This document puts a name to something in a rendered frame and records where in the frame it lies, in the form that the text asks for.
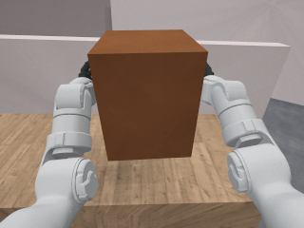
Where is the right robot upper arm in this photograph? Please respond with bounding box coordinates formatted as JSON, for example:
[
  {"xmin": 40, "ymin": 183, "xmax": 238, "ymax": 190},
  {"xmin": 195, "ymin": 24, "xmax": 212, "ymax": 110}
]
[{"xmin": 227, "ymin": 142, "xmax": 304, "ymax": 228}]

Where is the left robot hand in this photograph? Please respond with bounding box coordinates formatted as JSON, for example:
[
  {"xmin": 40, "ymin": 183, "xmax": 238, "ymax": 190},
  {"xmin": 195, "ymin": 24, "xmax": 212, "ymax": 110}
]
[{"xmin": 78, "ymin": 61, "xmax": 92, "ymax": 81}]

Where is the right robot hand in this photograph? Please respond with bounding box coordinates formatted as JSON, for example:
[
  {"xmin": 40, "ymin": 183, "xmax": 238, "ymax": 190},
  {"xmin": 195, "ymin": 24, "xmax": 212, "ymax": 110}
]
[{"xmin": 204, "ymin": 63, "xmax": 215, "ymax": 77}]

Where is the left robot upper arm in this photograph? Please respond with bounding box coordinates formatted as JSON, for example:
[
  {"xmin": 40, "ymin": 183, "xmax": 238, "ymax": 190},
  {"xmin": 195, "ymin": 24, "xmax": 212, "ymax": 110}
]
[{"xmin": 0, "ymin": 157, "xmax": 99, "ymax": 228}]

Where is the pedestal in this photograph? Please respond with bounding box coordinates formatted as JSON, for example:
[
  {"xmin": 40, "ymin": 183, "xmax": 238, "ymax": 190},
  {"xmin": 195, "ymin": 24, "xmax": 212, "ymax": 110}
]
[{"xmin": 0, "ymin": 113, "xmax": 262, "ymax": 228}]

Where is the carton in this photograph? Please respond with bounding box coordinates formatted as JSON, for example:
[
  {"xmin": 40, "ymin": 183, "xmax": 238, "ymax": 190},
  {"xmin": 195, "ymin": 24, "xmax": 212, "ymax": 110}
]
[{"xmin": 87, "ymin": 29, "xmax": 208, "ymax": 162}]

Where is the right robot forearm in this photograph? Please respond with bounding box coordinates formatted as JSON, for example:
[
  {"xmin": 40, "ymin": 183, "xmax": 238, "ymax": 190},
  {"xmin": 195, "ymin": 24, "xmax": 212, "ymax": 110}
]
[{"xmin": 200, "ymin": 75, "xmax": 292, "ymax": 182}]

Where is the left robot forearm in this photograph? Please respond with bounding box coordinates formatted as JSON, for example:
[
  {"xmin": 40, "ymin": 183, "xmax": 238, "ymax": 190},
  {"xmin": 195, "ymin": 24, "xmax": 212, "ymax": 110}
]
[{"xmin": 34, "ymin": 77, "xmax": 97, "ymax": 198}]

